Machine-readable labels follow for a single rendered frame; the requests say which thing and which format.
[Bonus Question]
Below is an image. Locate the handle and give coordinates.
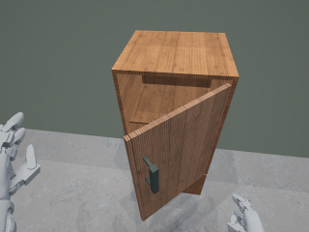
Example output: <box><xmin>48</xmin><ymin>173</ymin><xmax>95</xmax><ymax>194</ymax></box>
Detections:
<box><xmin>143</xmin><ymin>156</ymin><xmax>159</xmax><ymax>194</ymax></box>

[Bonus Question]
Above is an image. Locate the robot left hand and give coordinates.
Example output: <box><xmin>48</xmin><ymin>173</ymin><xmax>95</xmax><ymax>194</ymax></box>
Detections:
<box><xmin>0</xmin><ymin>112</ymin><xmax>41</xmax><ymax>200</ymax></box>

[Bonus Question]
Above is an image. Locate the robot left forearm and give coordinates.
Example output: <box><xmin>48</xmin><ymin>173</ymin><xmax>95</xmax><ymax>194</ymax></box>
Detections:
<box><xmin>0</xmin><ymin>199</ymin><xmax>17</xmax><ymax>232</ymax></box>

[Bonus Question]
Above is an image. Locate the cupboard door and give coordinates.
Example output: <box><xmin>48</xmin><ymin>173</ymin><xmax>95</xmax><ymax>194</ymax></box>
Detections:
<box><xmin>124</xmin><ymin>83</ymin><xmax>232</xmax><ymax>221</ymax></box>

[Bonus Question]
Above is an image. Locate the robot right hand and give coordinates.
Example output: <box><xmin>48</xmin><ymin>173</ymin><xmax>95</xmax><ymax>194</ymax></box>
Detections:
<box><xmin>227</xmin><ymin>193</ymin><xmax>265</xmax><ymax>232</ymax></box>

